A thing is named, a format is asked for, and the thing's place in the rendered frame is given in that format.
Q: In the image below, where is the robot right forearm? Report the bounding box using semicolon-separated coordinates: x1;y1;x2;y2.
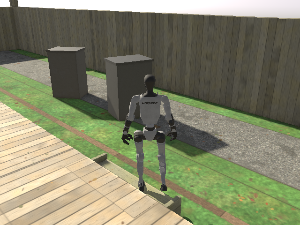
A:
167;114;176;132

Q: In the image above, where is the robot right thigh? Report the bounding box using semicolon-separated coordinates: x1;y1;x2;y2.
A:
156;131;165;162

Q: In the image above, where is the robot right upper arm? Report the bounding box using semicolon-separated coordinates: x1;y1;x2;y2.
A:
160;95;172;121

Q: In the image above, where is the robot right hand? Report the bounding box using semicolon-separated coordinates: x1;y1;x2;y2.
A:
166;131;177;141

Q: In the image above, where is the robot left forearm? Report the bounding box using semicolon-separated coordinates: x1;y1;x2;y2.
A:
123;114;132;135

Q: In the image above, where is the robot left hand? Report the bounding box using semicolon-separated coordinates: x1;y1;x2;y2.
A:
122;134;133;145

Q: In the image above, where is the robot torso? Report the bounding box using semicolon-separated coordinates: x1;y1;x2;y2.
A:
139;92;161;141

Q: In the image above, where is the robot left upper arm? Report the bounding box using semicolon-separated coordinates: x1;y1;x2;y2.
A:
127;95;140;121

